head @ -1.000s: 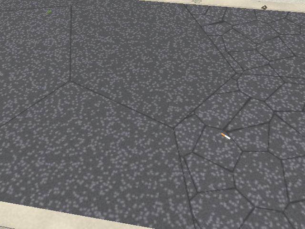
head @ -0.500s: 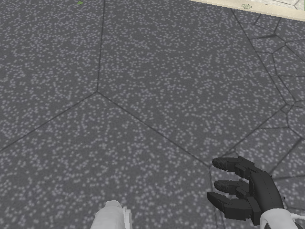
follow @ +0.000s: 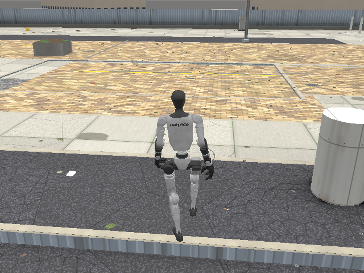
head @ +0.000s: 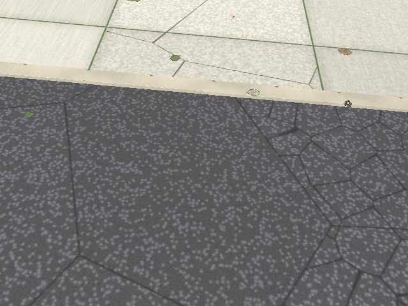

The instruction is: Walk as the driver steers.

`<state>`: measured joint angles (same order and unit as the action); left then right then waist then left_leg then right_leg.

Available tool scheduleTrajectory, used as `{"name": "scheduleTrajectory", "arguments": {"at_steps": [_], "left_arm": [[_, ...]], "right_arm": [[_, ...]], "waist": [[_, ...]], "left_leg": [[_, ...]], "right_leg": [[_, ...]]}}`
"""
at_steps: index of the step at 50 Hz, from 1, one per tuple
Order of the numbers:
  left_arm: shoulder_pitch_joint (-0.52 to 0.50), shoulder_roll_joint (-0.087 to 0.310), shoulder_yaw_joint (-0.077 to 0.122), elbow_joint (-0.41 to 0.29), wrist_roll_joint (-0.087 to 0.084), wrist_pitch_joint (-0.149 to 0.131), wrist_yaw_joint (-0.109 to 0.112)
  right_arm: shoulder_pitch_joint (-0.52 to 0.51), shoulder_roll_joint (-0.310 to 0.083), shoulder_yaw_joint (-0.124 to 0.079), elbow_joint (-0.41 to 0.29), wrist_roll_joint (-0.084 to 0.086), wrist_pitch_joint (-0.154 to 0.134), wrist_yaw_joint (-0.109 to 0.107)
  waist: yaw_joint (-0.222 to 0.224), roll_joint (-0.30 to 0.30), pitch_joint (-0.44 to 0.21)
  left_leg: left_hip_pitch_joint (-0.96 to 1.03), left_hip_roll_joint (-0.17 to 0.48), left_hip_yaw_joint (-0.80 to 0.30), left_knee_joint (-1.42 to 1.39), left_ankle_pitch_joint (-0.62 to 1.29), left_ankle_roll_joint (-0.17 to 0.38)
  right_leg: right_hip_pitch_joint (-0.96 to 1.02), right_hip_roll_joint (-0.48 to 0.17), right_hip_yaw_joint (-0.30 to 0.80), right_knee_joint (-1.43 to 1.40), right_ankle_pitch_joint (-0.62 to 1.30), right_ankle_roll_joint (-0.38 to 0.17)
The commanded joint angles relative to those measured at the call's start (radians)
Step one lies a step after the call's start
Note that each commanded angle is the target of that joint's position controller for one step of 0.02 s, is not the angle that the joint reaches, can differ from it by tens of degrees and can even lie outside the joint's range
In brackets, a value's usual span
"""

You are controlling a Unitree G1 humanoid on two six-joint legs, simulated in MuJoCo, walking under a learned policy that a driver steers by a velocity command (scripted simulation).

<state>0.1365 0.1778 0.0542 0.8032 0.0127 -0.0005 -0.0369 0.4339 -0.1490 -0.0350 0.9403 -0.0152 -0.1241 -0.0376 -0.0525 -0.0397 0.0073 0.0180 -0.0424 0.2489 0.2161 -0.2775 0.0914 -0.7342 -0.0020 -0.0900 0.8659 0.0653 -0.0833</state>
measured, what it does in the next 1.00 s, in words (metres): walks ahead, turning right: right foot, then left foot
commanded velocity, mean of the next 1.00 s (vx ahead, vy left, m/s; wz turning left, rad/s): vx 0.50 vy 0.00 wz -0.39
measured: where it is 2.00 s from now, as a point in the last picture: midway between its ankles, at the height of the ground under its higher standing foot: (262, 170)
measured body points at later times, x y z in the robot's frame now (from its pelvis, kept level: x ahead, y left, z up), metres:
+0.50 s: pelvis +0.28 -0.01 -0.01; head +0.31 -0.02 +0.44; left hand +0.36 +0.26 -0.13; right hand +0.42 -0.28 -0.09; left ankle +0.49 +0.11 -0.70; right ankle +0.15 -0.04 -0.74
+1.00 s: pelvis +0.54 -0.06 +0.00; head +0.56 -0.07 +0.45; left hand +0.81 +0.06 -0.10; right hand +0.42 -0.30 -0.13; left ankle +0.53 +0.06 -0.74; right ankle +0.61 -0.23 -0.71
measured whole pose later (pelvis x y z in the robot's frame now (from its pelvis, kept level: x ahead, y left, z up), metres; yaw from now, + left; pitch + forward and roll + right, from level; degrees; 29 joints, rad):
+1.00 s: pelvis +0.54 -0.06 +0.00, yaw -24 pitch +2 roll +2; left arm 0.12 0.23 0.01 0.71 0.03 -0.03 -0.05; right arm 0.44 -0.24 -0.05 0.86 -0.01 -0.08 0.02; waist -0.07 -0.04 0.00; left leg -0.05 -0.04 0.08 0.26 -0.24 0.03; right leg -0.56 -0.07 -0.02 0.66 -0.13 -0.03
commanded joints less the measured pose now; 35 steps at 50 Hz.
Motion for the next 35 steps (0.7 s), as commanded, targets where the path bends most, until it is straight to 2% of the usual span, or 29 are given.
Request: {"name": "scheduleTrajectory", "arguments": {"at_steps": [1,4,6,7,8,9,10,11,12,13,14,16,17,18,21,23,25,26,28,29,30,31,32,33,34,35], "left_arm": [[-0.085,0.026,0.0,-0.073,0.004,-0.004,-0.008],[-0.034,0.059,0.011,-0.06,0.016,0.009,0.002],[0.05,0.09,0.027,-0.032,0.012,0.01,0.008],[0.119,0.115,0.039,-0.013,0.01,0.004,0.01],[0.231,0.14,0.056,0.02,0.014,-0.006,0.018],[0.315,0.19,0.077,0.041,0.019,-0.011,0.031],[0.257,0.274,0.09,0.03,0.019,-0.009,0.034],[0.265,0.254,0.086,0.024,-0.005,-0.011,0.041],[0.218,0.205,0.073,0.014,-0.006,-0.016,0.045],[0.179,0.159,0.057,0.015,-0.006,-0.021,0.048],[0.149,0.147,0.047,0.004,-0.01,-0.036,0.051],[0.145,0.173,0.042,-0.006,-0.013,-0.066,0.053],[0.166,0.194,0.046,-0.002,-0.014,-0.078,0.05],[0.184,0.21,0.049,0.0,-0.011,-0.083,0.046],[0.25,0.212,0.05,0.006,-0.009,-0.08,0.031],[0.297,0.228,0.053,0.011,-0.01,-0.076,0.029],[0.304,0.244,0.056,0.002,-0.005,-0.073,0.034],[0.289,0.249,0.056,-0.005,-0.002,-0.073,0.038],[0.25,0.266,0.057,-0.018,0.002,-0.081,0.043],[0.231,0.268,0.055,-0.019,0.005,-0.083,0.041],[0.227,0.234,0.045,-0.031,0.006,-0.086,0.039],[0.28,0.137,0.02,-0.067,-0.009,-0.085,0.038],[0.403,0.147,0.022,-0.063,-0.024,-0.08,0.033],[0.354,0.192,0.025,-0.041,0.005,-0.065,0.041],[0.255,0.191,0.021,-0.057,0.017,-0.065,0.03],[0.209,0.174,0.016,-0.074,0.016,-0.063,0.022]], "right_arm": [[0.058,-0.13,-0.026,-0.021,-0.001,0.002,-0.023],[0.09,-0.171,-0.038,-0.008,0.005,0.025,-0.047],[0.083,-0.203,-0.05,-0.017,-0.004,0.053,-0.053],[0.07,-0.224,-0.059,-0.027,-0.01,0.064,-0.048],[0.014,-0.243,-0.065,-0.049,-0.007,0.067,-0.037],[-0.063,-0.22,-0.061,-0.087,0.001,0.062,-0.024],[-0.125,-0.12,-0.044,-0.194,0.004,0.044,-0.001],[-0.186,-0.158,-0.041,-0.218,-0.005,0.021,0.016],[-0.206,-0.177,-0.041,-0.231,0.011,0.003,0.029],[-0.175,-0.191,-0.044,-0.218,0.018,-0.002,0.031],[-0.17,-0.196,-0.046,-0.222,0.003,0.011,0.034],[-0.164,-0.169,-0.036,-0.227,-0.025,0.05,0.045],[-0.186,-0.157,-0.03,-0.244,-0.028,0.064,0.047],[-0.227,-0.148,-0.023,-0.267,-0.025,0.07,0.05],[-0.365,-0.126,-0.004,-0.323,-0.019,0.076,0.06],[-0.423,-0.132,0.001,-0.348,-0.009,0.073,0.063],[-0.454,-0.154,-0.003,-0.37,-0.006,0.066,0.061],[-0.435,-0.165,-0.006,-0.37,-0.006,0.062,0.058],[-0.318,-0.213,-0.026,-0.34,-0.014,0.054,0.046],[-0.187,-0.229,-0.036,-0.302,-0.017,0.045,0.036],[-0.045,-0.267,-0.049,-0.275,-0.034,0.036,0.022],[0.059,-0.359,-0.064,-0.275,-0.058,0.034,0.011],[0.024,-0.398,-0.079,-0.249,-0.042,0.049,0.024],[-0.093,-0.295,-0.06,-0.283,-0.025,0.058,0.033],[-0.155,-0.217,-0.039,-0.287,-0.016,0.056,0.038],[-0.169,-0.19,-0.03,-0.27,-0.019,0.054,0.04]], "waist": [[0.01,0.139,0.038],[0.036,0.175,0.012],[0.074,0.189,-0.007],[0.109,0.18,-0.027],[0.183,0.134,-0.06],[0.246,0.019,-0.1],[0.152,-0.198,-0.091],[0.174,-0.036,-0.063],[0.135,0.036,-0.003],[0.069,0.121,0.056],[0.033,0.141,0.08],[0.013,0.111,0.067],[0.013,0.089,0.075],[0.025,0.061,0.082],[0.089,-0.005,0.073],[0.132,-0.032,0.037],[0.143,-0.038,0.02],[0.128,-0.042,0.009],[0.067,-0.047,-0.043],[-0.003,-0.024,-0.105],[-0.068,0.007,-0.192],[-0.071,0.178,-0.32],[0.011,0.405,-0.372],[0.034,0.199,-0.217],[0.027,0.09,-0.108],[0.041,0.07,-0.059]], "left_leg": [[0.099,0.251,-0.01,-0.01,0.878,-0.077],[0.187,0.288,0.019,0.15,1.254,-0.086],[0.197,0.315,0.015,0.31,1.325,-0.076],[0.144,0.325,0.006,0.439,1.28,-0.062],[0.018,0.306,0.005,0.647,1.128,-0.055],[-0.248,0.227,-0.002,0.957,0.626,-0.049],[-0.753,-0.023,-0.101,1.283,-0.24,-0.102],[-0.863,0.039,-0.301,1.309,-0.177,-0.095],[-0.855,0.087,-0.324,1.235,-0.083,-0.085],[-0.794,0.116,-0.308,1.137,-0.026,-0.087],[-0.751,0.133,-0.309,1.065,-0.016,-0.103],[-0.673,0.143,-0.285,0.966,-0.02,-0.132],[-0.671,0.146,-0.263,0.9,-0.011,-0.142],[-0.669,0.144,-0.243,0.816,0.015,-0.149],[-0.617,0.113,-0.203,0.56,0.17,-0.147],[-0.589,0.085,-0.196,0.455,0.259,-0.134],[-0.557,0.071,-0.211,0.391,0.278,-0.114],[-0.524,0.067,-0.222,0.356,0.271,-0.099],[-0.381,0.033,-0.221,0.31,0.2,-0.064],[-0.239,0.019,-0.205,0.256,0.2,-0.043],[-0.028,0.117,-0.289,0.264,0.164,-0.01],[0.168,0.378,-0.618,0.237,0.062,0.048],[0.223,0.483,-1.057,0.067,0.015,0.171],[0.095,0.453,-0.958,0.051,-0.176,0.165],[-0.033,0.391,-0.797,0.037,-0.186,0.142],[-0.114,0.338,-0.675,0.014,-0.109,0.112]], "right_leg": [[0.083,0.015,-0.075,-0.175,-0.072,-0.019],[0.192,0.076,-0.131,-0.221,-0.218,-0.063],[0.273,0.109,-0.131,-0.262,-0.341,-0.098],[0.37,0.12,-0.106,-0.301,-0.398,-0.124],[0.542,0.114,-0.054,-0.398,-0.381,-0.16],[0.763,-0.028,0.153,-0.442,-0.414,-0.226],[1.001,-0.272,0.695,-0.507,-0.316,-0.405],[0.937,-0.318,0.747,-0.605,-0.354,-0.443],[0.84,-0.305,0.659,-0.649,-0.346,-0.389],[0.72,-0.258,0.557,-0.671,-0.259,-0.325],[0.652,-0.21,0.486,-0.676,-0.169,-0.284],[0.57,-0.148,0.383,-0.682,-0.007,-0.258],[0.55,-0.125,0.35,-0.685,0.064,-0.248],[0.533,-0.102,0.328,-0.688,0.103,-0.236],[0.538,-0.047,0.279,-0.658,0.197,-0.175],[0.603,-0.053,0.292,-0.625,0.225,-0.147],[0.66,-0.08,0.33,-0.589,0.249,-0.128],[0.689,-0.096,0.34,-0.566,0.268,-0.113],[0.73,-0.111,0.346,-0.451,0.432,-0.074],[0.723,-0.079,0.311,-0.296,0.468,-0.052],[0.599,-0.033,0.287,-0.078,0.288,-0.034],[0.408,0.066,0.2,0.237,-0.181,-0.009],[0.198,0.161,0.191,0.433,-0.582,0.008],[0.122,0.075,0.218,0.504,-0.51,0.006],[0.117,0.042,0.206,0.455,-0.436,0.009],[0.133,0.013,0.198,0.389,-0.41,0.009]]}}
